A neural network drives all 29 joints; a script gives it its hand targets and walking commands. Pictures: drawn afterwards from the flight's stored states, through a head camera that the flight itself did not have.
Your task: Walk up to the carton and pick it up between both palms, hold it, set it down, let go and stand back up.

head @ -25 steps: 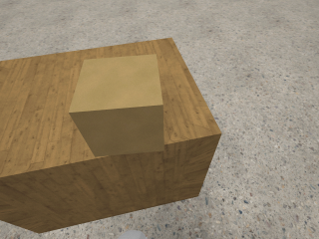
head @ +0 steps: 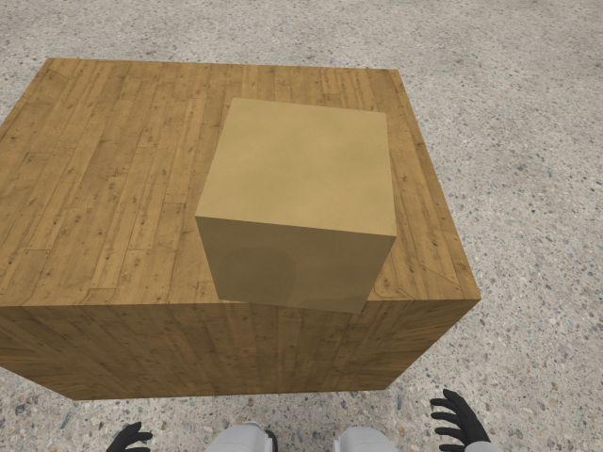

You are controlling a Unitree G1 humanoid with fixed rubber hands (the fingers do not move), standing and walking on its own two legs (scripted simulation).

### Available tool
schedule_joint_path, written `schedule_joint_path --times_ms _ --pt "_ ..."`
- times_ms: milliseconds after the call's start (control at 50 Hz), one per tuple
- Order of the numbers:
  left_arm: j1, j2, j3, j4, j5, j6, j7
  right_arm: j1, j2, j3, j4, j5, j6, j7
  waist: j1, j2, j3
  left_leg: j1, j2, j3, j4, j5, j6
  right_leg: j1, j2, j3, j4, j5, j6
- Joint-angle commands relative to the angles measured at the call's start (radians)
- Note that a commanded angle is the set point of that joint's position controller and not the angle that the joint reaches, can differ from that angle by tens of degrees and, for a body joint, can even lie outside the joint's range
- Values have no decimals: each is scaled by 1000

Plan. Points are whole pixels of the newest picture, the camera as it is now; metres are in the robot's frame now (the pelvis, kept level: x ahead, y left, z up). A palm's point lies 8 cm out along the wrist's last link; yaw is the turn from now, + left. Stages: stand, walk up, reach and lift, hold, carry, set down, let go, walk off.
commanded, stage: walk up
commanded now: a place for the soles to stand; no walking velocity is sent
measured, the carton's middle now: (299, 209) +0.44 +0.00 +0.03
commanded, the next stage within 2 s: none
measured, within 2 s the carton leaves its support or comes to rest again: neither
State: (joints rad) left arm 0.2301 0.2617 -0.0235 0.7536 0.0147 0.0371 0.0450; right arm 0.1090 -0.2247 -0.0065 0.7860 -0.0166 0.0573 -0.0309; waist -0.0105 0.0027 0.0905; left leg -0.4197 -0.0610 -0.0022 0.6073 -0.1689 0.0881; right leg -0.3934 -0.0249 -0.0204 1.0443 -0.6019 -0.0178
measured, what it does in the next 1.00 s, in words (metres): steps on the spot: right foot, then left foot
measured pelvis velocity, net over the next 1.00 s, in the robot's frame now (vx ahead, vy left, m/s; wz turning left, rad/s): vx -0.01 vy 0.00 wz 0.08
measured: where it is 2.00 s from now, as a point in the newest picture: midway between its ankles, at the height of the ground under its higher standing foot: outside the picture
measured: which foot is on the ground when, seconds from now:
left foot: down 0.00-0.20, up 0.22-0.34, down 0.36-1.00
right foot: up 0.00-0.14, down 0.16-1.00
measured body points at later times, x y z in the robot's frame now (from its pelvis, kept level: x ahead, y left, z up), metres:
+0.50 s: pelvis -0.02 +0.01 +0.01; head -0.01 +0.02 +0.46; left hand +0.01 +0.26 -0.13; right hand +0.02 -0.23 -0.13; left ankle +0.01 +0.13 -0.72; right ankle -0.04 -0.13 -0.72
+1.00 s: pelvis -0.01 +0.00 +0.02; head +0.00 +0.00 +0.47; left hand -0.03 +0.25 -0.13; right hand +0.05 -0.25 -0.13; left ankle +0.01 +0.13 -0.72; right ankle -0.04 -0.13 -0.72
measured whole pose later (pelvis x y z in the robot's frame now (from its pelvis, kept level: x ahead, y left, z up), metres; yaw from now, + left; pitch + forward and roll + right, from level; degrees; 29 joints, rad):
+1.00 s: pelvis -0.01 +0.00 +0.02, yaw +5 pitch -1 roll -1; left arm 0.32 0.26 -0.06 1.05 0.01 0.00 0.01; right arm 0.25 -0.24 0.05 1.04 0.00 -0.01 -0.02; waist 0.01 0.01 0.03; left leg -0.26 -0.03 -0.13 0.49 -0.21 -0.02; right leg -0.13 -0.04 -0.11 0.45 -0.30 0.01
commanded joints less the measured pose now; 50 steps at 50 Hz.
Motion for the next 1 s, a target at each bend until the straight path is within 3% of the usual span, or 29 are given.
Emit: schedule_joint_path --times_ms 0,80,100,120,140,160,180,200,240,280,300,320,360,380,400,440,520,560,580,660,720,780,800,820,860,900,960,980 --pt "159 89 35 -21 -7 -1 4 19 -161 -38 -62 -8 -5 -2 2 145 -133 102 244 -299 -250 7 107 30 20 13 -119 38 -2" --pt "182 75 51 -4 -14 -17 0 -18 -166 -34 -68 -3 5 2 7 114 -123 56 225 -308 -268 -182 83 130 35 -29 -388 181 -30" --pt "209 69 53 1 -16 -23 -6 -16 -172 -35 -57 6 6 0 24 86 -129 39 210 -296 -271 -244 62 194 39 -39 -503 246 -50" --pt "214 77 55 -6 -12 -32 -10 -17 -169 -36 -53 4 3 6 33 82 -121 -14 184 -286 -274 -301 16 233 12 19 -525 282 -65" --pt "229 96 54 -11 -9 -41 -12 -3 -129 -26 -43 12 0 12 34 17 -132 -58 145 -267 -200 -328 -19 260 -79 130 -600 205 -76" --pt "196 136 62 -14 -9 -52 -15 -22 -121 -31 -40 14 0 23 40 -66 -63 -40 32 -138 -37 -260 -72 90 -221 332 -748 -46 -146" --pt "95 157 66 -20 -2 -55 -8 13 -111 -27 -24 -3 -5 29 0 -109 13 62 30 -64 125 -231 -83 -80 -333 441 -844 -135 -185" --pt "30 143 68 -16 -4 -63 2 31 -92 -23 -12 -24 -8 35 -15 -114 49 62 56 -91 202 -207 -75 -86 -331 417 -857 -50 -180" --pt "-11 145 64 -19 -2 -69 3 72 -116 -31 15 -23 -15 38 -35 -103 46 88 45 -84 253 -211 -74 -78 -268 279 -805 146 -172" --pt "11 116 48 12 3 -69 -17 118 -75 -18 36 -18 -39 37 -28 -102 -16 152 42 -47 69 -192 -78 28 -178 146 -717 236 -130" --pt "22 131 46 24 -2 -67 -25 120 -67 -10 37 -8 -52 35 -23 -105 -51 195 34 -36 -78 -95 -80 78 -144 98 -667 280 -107" --pt "65 130 42 50 5 -60 -35 118 -79 -10 30 -4 -62 26 -9 -120 -57 244 34 -55 -174 -40 -81 96 -131 85 -619 347 -88" --pt "133 99 25 76 5 -53 -49 156 -122 -13 45 -3 -77 18 20 -71 -107 324 118 -172 -159 23 -50 60 -85 64 -585 273 -43" --pt "140 76 17 80 0 -51 -48 135 -148 -15 55 2 -79 17 28 20 -61 190 167 -248 -189 16 -17 124 -60 32 -588 260 -21" --pt "147 73 13 100 -1 -47 -42 139 -132 -9 63 2 -81 17 30 39 -82 137 180 -265 -237 -37 -14 200 -62 22 -591 265 -8" --pt "111 101 12 118 -6 -47 -39 149 -142 2 79 9 -83 15 28 31 -37 113 157 -246 -274 -36 -32 220 -61 16 -599 304 -11" --pt "139 116 3 164 -7 -49 -39 175 -135 13 121 15 -86 15 31 87 -48 114 145 -233 -290 -41 -43 244 -74 21 -624 329 -12" --pt "141 105 -1 194 -8 -51 -38 180 -139 15 136 14 -85 17 32 57 -46 119 138 -229 -293 -83 -41 237 -77 26 -628 312 -14" --pt "139 107 -3 193 -6 -51 -36 180 -135 19 138 14 -83 15 37 71 -48 115 137 -231 -290 -79 -42 243 -78 19 -633 326 -10" --pt "127 118 -7 231 -11 -53 -32 196 -129 19 166 17 -82 14 17 20 -28 126 129 -222 -257 -60 -43 219 -91 28 -667 306 -22" --pt "123 131 -8 233 -8 -56 -33 182 -129 22 182 15 -82 11 14 39 -58 160 113 -199 -221 -18 -44 218 -102 35 -681 320 -28" --pt "117 132 -7 248 -4 -55 -31 175 -135 25 193 18 -82 9 4 5 -17 152 105 -195 -213 24 -51 200 -100 23 -690 344 -25" --pt "125 124 -10 256 -3 -54 -30 166 -127 29 199 18 -81 8 20 10 -21 162 108 -199 -201 48 -47 204 -102 22 -694 350 -24" --pt "139 118 -15 258 -4 -54 -30 168 -134 29 204 15 -78 8 16 17 -33 182 107 -197 -188 63 -45 199 -109 25 -699 362 -31" --pt "116 127 -12 262 -3 -52 -31 180 -130 34 207 19 -78 7 6 -29 -43 175 109 -203 -177 76 -46 201 -102 12 -695 366 -28" --pt "123 125 -14 262 -4 -53 -28 166 -127 34 216 16 -76 4 6 10 -38 175 106 -196 -170 77 -45 208 -112 15 -704 369 -33" --pt "129 128 -13 274 -2 -51 -31 161 -138 37 219 18 -79 2 19 -11 -57 163 100 -195 -157 110 -53 243 -111 10 -690 433 -44" --pt "114 137 -11 267 -2 -50 -29 181 -131 40 233 15 -81 2 12 5 -61 161 99 -191 -161 145 -55 252 -115 -5 -680 435 -44"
